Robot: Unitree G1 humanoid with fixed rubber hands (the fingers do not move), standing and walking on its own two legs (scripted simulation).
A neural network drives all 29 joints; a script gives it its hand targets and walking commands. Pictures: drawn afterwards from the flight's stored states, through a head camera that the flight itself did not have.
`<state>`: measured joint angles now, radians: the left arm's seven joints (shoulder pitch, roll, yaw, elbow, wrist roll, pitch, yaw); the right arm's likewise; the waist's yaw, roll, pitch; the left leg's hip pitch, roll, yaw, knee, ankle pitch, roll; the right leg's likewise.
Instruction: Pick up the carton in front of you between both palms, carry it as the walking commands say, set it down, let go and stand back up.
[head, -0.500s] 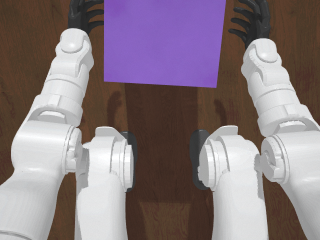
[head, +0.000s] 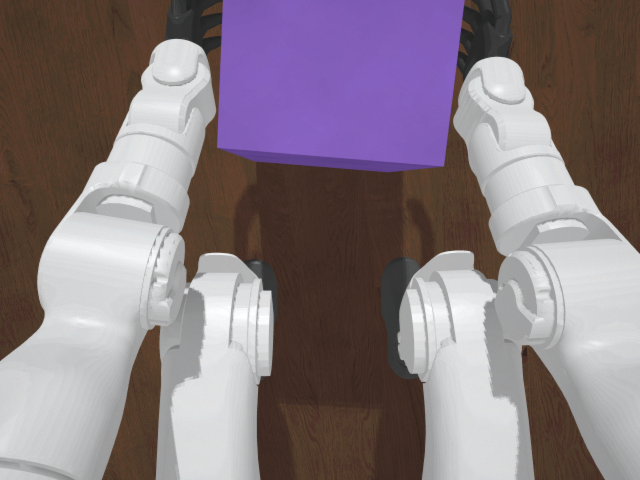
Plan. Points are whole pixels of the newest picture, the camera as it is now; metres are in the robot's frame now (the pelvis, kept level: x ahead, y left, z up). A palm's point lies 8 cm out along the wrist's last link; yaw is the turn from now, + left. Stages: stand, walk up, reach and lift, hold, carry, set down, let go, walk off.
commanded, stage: reach and lift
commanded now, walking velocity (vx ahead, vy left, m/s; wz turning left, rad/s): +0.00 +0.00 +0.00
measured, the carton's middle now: (332, 79) +0.51 +0.01 -0.24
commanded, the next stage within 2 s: none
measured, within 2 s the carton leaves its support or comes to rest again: leaves its support in 0.06 s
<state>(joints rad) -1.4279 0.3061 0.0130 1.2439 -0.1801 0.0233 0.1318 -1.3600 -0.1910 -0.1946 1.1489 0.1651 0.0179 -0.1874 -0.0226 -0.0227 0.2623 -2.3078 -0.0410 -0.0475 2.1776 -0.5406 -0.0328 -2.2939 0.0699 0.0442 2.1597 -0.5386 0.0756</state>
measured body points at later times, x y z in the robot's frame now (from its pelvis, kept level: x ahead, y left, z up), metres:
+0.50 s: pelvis +0.00 +0.00 +0.08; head +0.25 +0.02 +0.45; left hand +0.50 +0.16 +0.00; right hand +0.49 -0.14 +0.00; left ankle +0.12 +0.13 -0.34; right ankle +0.12 -0.13 -0.34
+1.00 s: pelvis +0.04 +0.00 +0.21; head +0.22 +0.01 +0.62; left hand +0.46 +0.16 +0.15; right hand +0.47 -0.14 +0.15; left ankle +0.11 +0.13 -0.34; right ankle +0.12 -0.13 -0.34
